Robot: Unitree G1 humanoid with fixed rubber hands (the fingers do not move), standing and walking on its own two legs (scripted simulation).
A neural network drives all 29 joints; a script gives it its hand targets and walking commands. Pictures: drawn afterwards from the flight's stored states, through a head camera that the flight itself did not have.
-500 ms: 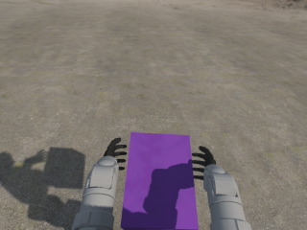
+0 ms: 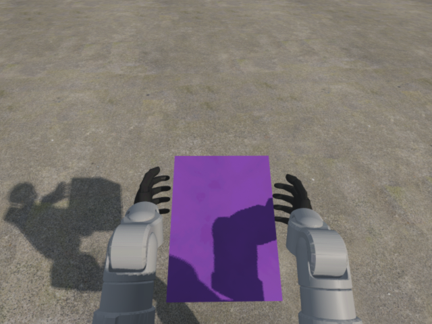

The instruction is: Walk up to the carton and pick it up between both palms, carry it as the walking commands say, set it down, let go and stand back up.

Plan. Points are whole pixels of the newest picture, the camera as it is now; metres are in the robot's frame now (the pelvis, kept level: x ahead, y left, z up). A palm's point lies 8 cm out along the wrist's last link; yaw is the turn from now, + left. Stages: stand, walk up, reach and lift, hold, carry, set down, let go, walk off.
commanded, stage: carry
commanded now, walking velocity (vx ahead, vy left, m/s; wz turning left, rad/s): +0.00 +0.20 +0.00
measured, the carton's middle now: (221, 227) +0.33 +0.00 +0.00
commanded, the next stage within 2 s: none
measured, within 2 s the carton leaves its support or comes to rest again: neither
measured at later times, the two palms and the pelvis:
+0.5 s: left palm (106, 225) +0.26 +0.18 +0.12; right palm (277, 240) +0.24 -0.08 +0.11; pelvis -0.02 +0.06 +0.00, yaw -1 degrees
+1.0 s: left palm (4, 257) +0.21 +0.33 +0.10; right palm (185, 252) +0.22 +0.06 +0.10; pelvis -0.06 +0.18 +0.01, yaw +0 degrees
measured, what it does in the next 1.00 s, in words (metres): steps to the left: right foot, then left foot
